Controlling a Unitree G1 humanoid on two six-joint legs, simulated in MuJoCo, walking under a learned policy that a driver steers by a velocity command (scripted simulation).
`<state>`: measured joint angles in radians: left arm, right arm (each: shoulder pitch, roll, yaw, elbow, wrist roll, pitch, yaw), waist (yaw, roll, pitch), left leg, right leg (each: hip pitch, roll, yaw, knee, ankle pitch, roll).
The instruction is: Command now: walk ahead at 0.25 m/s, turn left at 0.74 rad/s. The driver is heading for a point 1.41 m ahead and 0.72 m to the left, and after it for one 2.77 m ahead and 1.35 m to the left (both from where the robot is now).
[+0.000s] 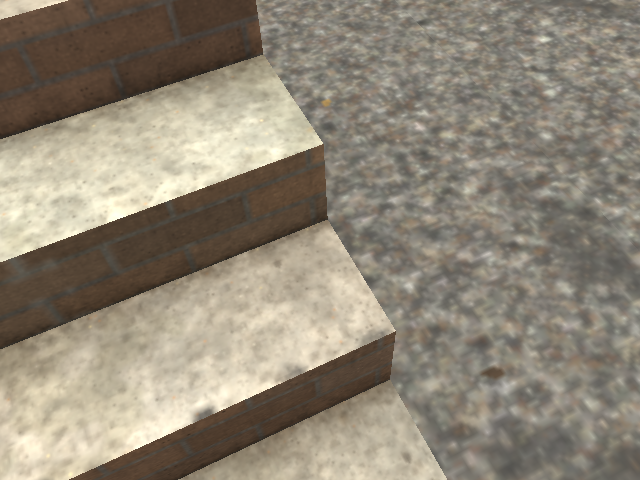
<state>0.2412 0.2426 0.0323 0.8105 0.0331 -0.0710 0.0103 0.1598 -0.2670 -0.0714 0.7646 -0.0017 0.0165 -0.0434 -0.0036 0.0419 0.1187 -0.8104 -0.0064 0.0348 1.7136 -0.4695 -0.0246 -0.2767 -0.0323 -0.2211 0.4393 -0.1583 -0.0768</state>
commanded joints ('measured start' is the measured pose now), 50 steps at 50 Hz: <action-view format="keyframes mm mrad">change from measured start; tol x64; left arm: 1 7 108 25 -54 4 -9 4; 50 31 -107 -65 -157 141 87 -145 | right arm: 1 60 48 -1 -94 -9 50 -47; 50 18 17 56 -305 -44 39 -24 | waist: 1 -44 -202 -148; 50 -142 -150 -277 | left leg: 1 -189 -27 15 491 -76 34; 17 267 -100 179 -324 -120 177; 21 392 148 -1196 -1423 -181 385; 34 690 -29 -505 -1151 965 190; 50 399 -64 -582 -1169 393 120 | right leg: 1 122 -396 193 -199 450 -152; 11 332 -312 -40 -199 256 -42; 18 202 -296 -131 421 1583 -11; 20 -359 137 259 1314 -202 165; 26 -541 153 351 1556 -85 94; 46 -232 23 243 400 -333 147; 50 146 -42 344 -9 476 -13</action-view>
